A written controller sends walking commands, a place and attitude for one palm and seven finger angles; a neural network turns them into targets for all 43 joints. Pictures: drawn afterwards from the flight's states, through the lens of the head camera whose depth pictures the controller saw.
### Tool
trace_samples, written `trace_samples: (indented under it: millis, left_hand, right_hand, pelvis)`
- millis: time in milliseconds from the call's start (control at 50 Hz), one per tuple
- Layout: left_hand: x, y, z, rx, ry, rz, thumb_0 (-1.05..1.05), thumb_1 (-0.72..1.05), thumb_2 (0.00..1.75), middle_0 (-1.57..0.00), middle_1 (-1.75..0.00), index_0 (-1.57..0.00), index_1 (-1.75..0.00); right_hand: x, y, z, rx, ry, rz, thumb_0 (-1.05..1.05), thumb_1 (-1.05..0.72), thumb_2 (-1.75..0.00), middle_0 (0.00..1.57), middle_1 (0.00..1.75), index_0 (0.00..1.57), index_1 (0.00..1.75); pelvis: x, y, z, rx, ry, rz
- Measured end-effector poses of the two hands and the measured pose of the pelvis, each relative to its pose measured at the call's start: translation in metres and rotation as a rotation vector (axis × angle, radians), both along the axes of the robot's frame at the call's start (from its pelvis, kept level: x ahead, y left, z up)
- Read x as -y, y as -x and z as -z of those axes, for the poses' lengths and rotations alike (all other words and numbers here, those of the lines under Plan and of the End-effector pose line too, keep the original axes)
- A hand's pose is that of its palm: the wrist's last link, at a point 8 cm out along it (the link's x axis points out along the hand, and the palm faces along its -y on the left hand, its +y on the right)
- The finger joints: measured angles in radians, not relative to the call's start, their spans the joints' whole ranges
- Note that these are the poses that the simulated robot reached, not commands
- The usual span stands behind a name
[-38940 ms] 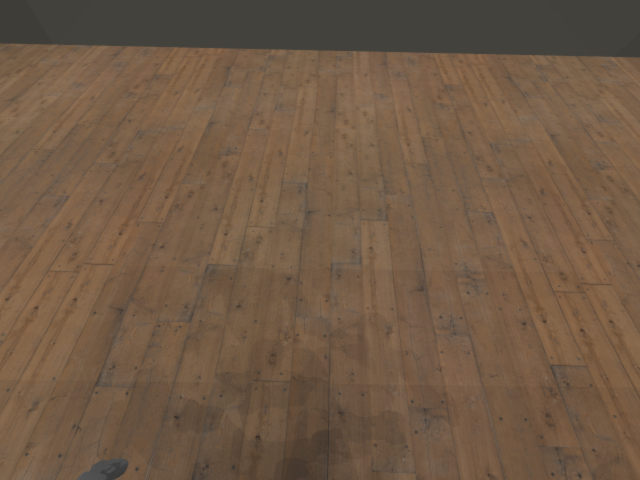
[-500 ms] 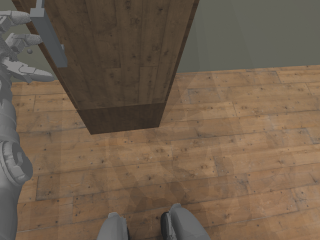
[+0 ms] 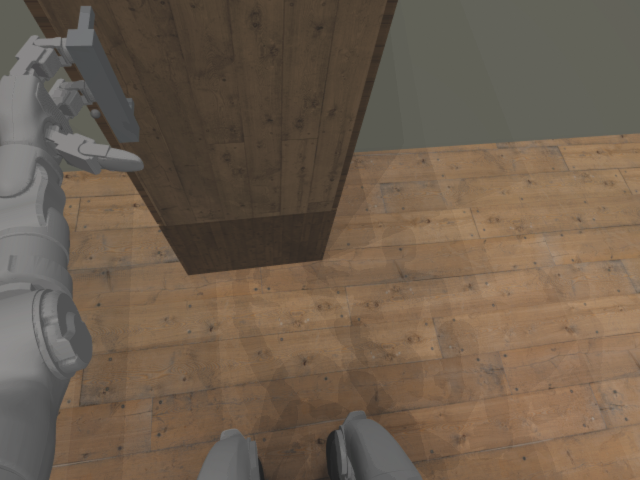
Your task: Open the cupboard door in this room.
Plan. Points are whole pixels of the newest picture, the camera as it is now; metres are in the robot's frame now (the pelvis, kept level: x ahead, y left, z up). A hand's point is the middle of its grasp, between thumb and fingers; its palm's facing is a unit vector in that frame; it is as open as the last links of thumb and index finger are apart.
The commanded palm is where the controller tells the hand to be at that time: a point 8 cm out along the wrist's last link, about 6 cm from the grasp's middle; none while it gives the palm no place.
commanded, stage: slide the fingers in behind the handle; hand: left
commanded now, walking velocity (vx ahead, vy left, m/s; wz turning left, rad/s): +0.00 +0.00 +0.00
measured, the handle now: (109, 79) +0.58 +0.20 +0.08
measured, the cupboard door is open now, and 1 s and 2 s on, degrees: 0 0 3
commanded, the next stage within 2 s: close the thumb around the handle in 0.82 s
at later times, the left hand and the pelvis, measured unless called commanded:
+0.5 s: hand (127, 108) +0.53 +0.17 +0.09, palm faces +0.03 -1.00 -0.01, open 14.0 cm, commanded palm +0.51 +0.22 +0.08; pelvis +0.00 +0.00 +0.00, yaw +0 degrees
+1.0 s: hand (128, 111) +0.53 +0.17 +0.09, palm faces +0.05 -1.00 -0.02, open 14.0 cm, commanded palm +0.50 +0.21 +0.08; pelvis +0.00 -0.01 +0.00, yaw +0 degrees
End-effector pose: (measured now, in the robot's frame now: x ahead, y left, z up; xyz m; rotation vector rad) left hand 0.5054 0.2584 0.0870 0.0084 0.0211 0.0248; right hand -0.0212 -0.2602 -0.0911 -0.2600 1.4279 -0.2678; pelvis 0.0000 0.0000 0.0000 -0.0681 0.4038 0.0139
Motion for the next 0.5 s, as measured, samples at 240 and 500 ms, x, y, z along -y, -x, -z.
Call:
trace_samples:
  millis: [240,500]
  left_hand:
    - [0.015,-0.004,0.001,0.01,0.0,-0.002,-0.01,-0.5,0.3,-0.3,-1.2,-0.3,-1.2]
    - [0.033,-0.007,0.001,0.012,-0.002,-0.007,-0.01,-0.5,0.3,-0.3,-1.2,-0.3,-1.2]
  right_hand:
    - [0.0,-0.002,0.002,0.016,-0.005,0.002,0.01,-0.9,-0.89,0.2,0.3,0.2,0.3]
    - [-0.004,0.004,0.005,0.009,-0.031,0.01,0.01,-0.9,-0.89,0.2,0.3,0.2,0.3]
  pelvis:
    - [0.001,0.0,0.001,-0.002,-0.002,0.001]
    - [0.003,0.0,0.001,-0.003,-0.008,0.004]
